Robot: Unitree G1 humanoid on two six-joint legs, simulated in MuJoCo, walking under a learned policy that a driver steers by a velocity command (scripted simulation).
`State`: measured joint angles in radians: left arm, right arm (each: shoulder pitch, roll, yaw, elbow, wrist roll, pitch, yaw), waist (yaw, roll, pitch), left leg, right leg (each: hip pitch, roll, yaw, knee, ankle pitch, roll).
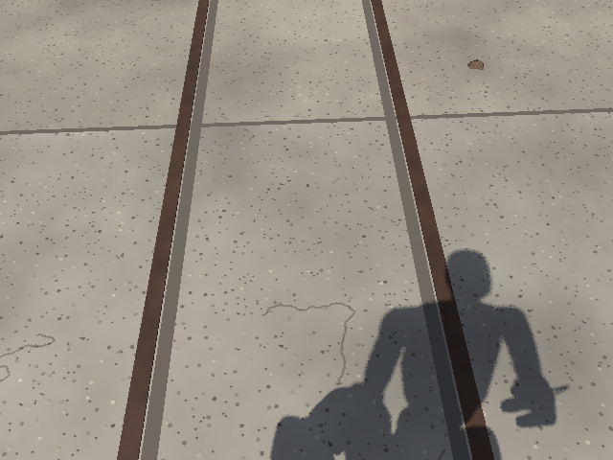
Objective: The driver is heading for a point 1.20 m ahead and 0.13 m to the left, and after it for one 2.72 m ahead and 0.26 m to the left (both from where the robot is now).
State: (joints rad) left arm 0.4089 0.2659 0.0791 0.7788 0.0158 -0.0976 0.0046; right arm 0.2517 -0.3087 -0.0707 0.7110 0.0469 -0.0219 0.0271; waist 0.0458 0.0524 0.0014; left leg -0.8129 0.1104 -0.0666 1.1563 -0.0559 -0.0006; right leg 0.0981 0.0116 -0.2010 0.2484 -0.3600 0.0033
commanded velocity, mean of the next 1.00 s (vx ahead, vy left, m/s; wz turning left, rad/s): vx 0.95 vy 0.00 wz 0.02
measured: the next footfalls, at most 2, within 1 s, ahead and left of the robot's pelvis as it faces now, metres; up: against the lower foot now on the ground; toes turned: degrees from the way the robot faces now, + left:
left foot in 0.20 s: +0.32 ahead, +0.13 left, +0.00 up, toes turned +15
right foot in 0.70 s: +0.81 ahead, +0.15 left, +0.00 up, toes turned +14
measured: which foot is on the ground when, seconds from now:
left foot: up 0.00-0.18, down 0.20-0.72, up 0.74-1.00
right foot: down 0.00-0.18, up 0.20-0.68, down 0.70-1.00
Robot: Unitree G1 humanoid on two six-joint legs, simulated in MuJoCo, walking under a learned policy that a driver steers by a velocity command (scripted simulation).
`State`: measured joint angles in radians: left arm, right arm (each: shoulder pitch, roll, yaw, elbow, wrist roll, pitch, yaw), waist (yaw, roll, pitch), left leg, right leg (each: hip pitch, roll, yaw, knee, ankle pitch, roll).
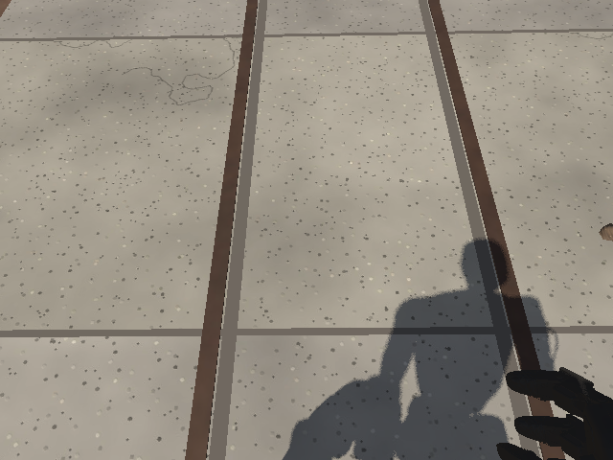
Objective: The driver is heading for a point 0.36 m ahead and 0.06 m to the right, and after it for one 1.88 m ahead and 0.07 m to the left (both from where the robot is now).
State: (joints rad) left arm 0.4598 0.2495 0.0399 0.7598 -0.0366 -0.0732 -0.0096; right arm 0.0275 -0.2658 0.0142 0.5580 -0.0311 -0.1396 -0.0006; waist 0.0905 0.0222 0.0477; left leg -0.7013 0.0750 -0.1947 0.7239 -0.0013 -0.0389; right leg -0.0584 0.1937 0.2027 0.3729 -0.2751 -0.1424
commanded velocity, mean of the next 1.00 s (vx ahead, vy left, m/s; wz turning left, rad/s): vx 1.00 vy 0.00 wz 0.13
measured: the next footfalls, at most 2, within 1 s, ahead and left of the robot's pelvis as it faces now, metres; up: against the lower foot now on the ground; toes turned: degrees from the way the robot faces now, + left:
left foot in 0.14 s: +0.36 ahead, +0.17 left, +0.00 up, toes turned -18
right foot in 0.56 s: +0.65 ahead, -0.22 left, +0.00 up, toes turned -10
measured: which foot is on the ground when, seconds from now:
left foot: up 0.00-0.12, down 0.14-0.58, up 0.60-0.98, down 1.00-1.00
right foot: down 0.00-0.12, up 0.14-0.54, down 0.56-0.98, up 1.00-1.00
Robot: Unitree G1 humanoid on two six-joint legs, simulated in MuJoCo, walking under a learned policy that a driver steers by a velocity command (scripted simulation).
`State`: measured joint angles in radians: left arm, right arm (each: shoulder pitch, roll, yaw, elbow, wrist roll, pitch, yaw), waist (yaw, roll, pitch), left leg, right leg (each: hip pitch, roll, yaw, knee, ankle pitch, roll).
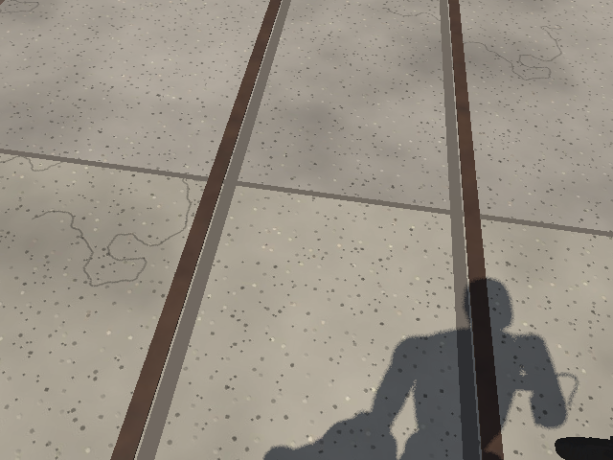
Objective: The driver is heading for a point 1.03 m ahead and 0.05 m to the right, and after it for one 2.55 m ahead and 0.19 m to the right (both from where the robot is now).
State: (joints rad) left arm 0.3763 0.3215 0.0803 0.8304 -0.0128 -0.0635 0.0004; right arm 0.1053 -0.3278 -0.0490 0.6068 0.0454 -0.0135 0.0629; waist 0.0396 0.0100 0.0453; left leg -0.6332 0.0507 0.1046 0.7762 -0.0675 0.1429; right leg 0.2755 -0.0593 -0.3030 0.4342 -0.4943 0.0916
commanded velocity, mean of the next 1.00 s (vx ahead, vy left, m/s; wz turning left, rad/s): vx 0.97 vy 0.00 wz -0.24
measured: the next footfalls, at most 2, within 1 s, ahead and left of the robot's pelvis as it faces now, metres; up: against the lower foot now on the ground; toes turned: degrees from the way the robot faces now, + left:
right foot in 0.50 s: +0.70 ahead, -0.01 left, +0.00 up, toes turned +8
left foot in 0.94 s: +1.14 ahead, +0.15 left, +0.00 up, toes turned -23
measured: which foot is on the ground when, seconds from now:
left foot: down 0.00-0.52, up 0.54-0.92, down 0.94-1.00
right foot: up 0.00-0.48, down 0.50-0.96, up 0.98-1.00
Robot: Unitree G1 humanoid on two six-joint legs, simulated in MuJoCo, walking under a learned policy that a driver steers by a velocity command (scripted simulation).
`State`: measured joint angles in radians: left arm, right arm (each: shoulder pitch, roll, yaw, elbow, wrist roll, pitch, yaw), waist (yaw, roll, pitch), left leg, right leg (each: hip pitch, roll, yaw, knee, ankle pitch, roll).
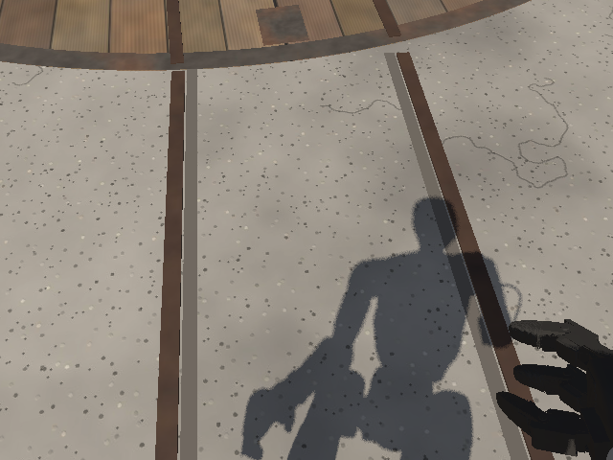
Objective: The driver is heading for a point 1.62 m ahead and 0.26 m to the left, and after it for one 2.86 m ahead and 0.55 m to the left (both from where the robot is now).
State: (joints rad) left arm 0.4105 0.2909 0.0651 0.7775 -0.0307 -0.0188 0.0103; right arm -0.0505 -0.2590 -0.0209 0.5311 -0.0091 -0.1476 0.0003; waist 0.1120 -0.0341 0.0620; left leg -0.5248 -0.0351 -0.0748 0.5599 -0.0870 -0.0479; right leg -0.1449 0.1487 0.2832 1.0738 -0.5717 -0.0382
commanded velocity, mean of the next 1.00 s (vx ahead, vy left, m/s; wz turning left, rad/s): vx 0.15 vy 0.00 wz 0.35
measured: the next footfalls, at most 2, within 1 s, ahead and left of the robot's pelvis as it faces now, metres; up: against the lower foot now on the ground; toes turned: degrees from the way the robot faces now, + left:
right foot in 0.30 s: +0.31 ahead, -0.12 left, +0.00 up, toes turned -5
left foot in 0.68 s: +0.25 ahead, +0.14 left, +0.00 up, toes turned +16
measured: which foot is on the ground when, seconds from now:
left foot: down 0.00-0.32, up 0.34-0.66, down 0.68-1.00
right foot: up 0.00-0.28, down 0.30-0.68, up 0.70-1.00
